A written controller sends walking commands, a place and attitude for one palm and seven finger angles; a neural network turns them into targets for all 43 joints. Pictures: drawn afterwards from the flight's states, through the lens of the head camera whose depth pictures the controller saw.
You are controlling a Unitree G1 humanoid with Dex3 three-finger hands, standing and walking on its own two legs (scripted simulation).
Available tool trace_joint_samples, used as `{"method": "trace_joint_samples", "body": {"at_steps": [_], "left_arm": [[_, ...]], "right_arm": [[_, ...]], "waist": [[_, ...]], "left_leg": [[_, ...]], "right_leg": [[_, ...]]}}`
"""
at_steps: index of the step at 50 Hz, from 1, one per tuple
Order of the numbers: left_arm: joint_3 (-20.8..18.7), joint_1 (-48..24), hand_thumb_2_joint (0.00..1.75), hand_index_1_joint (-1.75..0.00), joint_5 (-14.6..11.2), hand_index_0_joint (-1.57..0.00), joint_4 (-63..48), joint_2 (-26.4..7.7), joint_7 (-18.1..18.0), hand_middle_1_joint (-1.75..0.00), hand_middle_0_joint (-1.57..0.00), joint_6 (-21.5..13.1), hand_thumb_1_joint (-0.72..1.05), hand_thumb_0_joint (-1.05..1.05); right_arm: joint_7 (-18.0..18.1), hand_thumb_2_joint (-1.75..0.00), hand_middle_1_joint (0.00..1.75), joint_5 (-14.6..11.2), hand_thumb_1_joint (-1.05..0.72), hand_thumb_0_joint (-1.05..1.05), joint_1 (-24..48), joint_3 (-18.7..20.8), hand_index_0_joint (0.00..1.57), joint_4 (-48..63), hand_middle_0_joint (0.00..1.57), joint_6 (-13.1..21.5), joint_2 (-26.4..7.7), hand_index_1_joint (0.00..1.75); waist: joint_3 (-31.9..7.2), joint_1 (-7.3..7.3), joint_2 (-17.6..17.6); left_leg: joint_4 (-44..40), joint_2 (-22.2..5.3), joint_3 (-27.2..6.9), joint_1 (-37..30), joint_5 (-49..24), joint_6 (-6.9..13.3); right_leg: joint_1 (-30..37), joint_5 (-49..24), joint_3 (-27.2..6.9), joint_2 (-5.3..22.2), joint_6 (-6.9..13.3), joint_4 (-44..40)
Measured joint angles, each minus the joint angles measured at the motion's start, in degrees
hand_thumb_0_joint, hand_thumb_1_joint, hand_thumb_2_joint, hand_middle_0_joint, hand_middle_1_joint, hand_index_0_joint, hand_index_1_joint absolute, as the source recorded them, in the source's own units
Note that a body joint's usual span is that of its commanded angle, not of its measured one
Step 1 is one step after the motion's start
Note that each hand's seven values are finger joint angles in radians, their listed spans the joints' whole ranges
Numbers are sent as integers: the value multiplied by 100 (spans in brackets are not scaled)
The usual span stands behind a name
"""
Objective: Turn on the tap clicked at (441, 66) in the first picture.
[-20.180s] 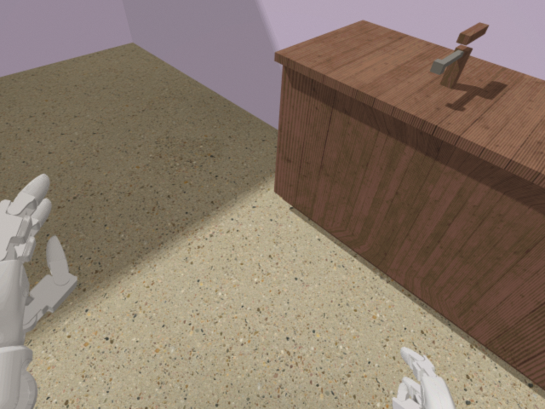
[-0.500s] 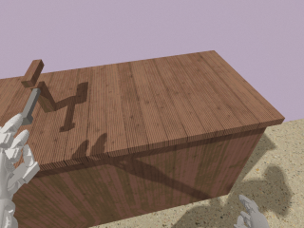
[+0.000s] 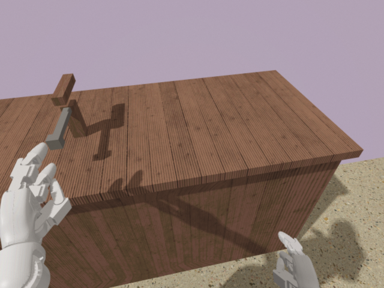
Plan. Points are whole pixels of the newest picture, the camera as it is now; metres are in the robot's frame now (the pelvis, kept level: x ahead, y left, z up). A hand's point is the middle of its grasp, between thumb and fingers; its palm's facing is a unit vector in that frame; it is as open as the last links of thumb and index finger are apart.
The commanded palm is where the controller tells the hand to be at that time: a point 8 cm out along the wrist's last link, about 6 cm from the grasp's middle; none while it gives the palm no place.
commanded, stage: turn the palm inward beside the body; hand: left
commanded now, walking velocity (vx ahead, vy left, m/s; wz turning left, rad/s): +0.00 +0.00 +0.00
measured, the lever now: (55, 141) +0.36 +0.38 +0.13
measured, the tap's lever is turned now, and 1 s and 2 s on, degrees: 0 0 0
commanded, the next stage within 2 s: reach beside the lever's end, fingers flat in 0.72 s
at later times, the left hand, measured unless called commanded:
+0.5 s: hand (77, 201) +0.19 +0.22 +0.17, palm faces +0.51 -0.86 -0.10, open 7.4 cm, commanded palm +0.13 +0.26 +0.17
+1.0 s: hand (79, 195) +0.20 +0.23 +0.16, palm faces +0.54 -0.83 -0.12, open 7.4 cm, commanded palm +0.16 +0.27 +0.17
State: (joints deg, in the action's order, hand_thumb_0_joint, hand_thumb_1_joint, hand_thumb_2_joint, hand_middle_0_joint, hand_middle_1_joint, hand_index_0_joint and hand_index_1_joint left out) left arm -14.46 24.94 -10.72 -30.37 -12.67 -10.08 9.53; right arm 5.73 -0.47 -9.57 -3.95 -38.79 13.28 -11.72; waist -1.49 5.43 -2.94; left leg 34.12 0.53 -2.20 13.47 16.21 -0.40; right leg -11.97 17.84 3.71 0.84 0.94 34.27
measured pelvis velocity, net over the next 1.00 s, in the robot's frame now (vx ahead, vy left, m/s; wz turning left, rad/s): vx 0.02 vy -0.03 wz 0.01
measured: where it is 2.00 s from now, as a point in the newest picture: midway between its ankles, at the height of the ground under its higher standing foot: outside the picture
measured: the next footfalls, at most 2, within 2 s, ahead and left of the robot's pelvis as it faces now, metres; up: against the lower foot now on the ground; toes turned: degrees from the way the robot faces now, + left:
none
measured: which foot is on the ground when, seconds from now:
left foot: down 0.00-1.00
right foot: down 0.00-1.00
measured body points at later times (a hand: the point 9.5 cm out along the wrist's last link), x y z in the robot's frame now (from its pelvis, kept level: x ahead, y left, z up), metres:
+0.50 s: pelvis +0.01 -0.01 +0.00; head -0.04 -0.04 +0.45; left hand +0.16 +0.26 +0.17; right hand +0.22 -0.21 -0.06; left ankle +0.03 +0.12 -0.73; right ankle +0.01 -0.11 -0.73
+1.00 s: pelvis +0.02 -0.03 +0.00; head -0.03 -0.06 +0.45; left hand +0.17 +0.27 +0.17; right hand +0.23 -0.24 -0.07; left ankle +0.03 +0.12 -0.73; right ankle +0.01 -0.11 -0.73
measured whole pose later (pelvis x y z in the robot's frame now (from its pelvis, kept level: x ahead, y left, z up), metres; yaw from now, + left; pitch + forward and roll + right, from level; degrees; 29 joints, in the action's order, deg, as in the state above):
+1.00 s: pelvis +0.02 -0.03 +0.00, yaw +1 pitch -5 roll +0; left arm -17.5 22.9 -14.2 -27.1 -12.8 -10.1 13.9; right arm 6.5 -1.1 -9.6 -2.7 -40.0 12.7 -13.0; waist -2.0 5.3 -4.1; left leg 32.0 -1.3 -3.8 11.2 16.6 -2.1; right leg -9.5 18.6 5.2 -1.1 3.1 32.4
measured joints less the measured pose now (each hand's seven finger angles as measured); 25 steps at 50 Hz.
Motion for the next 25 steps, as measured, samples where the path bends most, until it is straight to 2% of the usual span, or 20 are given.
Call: {"method": "trace_joint_samples", "body": {"at_steps": [6, 15, 25], "left_arm": [[111, 49, 90, -30, 22, -21, -156, 76, -106, -30, -21, 124, 90, 2], [71, 72, 90, -30, -125, -21, -218, 118, -158, -30, -21, 360, 90, 2], [90, 36, 90, -30, -168, -21, -234, 152, -105, -30, -21, 511, 90, 2]], "right_arm": [[15, -90, 30, 10, -90, 2, -6, 9, 20, -23, 21, 23, -49, 30], [27, -90, 30, -9, -90, 2, -14, 39, 20, -63, 21, 9, -83, 30], [23, -90, 30, -22, -90, 2, 35, 46, 20, -32, 21, 16, -108, 30]], "waist": [[41, -21, -9], [-9, -22, -53], [-21, -2, -94]], "left_leg": [[-38, 16, 1, -46, -35, 11], [-105, -7, -37, -129, -42, -21], [-180, -64, -92, -210, -32, -87]], "right_leg": [[44, -29, -1, 16, -9, -28], [137, -26, 36, -10, 21, -100], [221, 3, 89, -69, 91, -162]]}}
